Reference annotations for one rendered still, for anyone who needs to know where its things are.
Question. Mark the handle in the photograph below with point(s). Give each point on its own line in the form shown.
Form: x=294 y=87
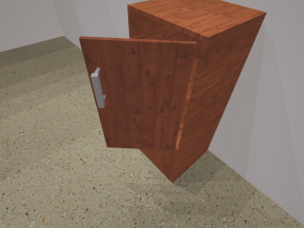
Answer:
x=100 y=97

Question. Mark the cupboard door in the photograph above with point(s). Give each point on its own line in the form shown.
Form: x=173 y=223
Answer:
x=145 y=83

